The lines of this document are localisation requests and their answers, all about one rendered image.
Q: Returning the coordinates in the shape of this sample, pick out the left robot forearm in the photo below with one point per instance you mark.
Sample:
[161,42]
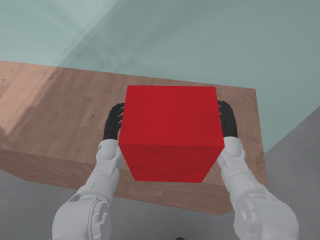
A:
[104,179]

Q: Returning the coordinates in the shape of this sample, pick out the carton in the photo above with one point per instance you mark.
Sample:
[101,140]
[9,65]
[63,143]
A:
[171,133]

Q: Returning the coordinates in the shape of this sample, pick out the pedestal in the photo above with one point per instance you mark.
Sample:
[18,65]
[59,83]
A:
[52,120]

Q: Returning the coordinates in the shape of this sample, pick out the robot right upper arm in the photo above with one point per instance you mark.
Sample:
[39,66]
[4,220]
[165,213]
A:
[263,219]

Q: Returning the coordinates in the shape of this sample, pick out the robot right hand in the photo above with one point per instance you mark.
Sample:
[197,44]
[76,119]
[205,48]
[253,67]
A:
[228,122]

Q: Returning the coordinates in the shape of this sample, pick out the robot left upper arm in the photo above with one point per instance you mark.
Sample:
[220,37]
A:
[83,220]

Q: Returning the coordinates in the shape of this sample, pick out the robot left hand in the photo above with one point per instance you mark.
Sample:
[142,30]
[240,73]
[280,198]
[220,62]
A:
[112,124]

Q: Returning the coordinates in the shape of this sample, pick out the right robot forearm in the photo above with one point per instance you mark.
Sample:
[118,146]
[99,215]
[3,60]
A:
[237,177]

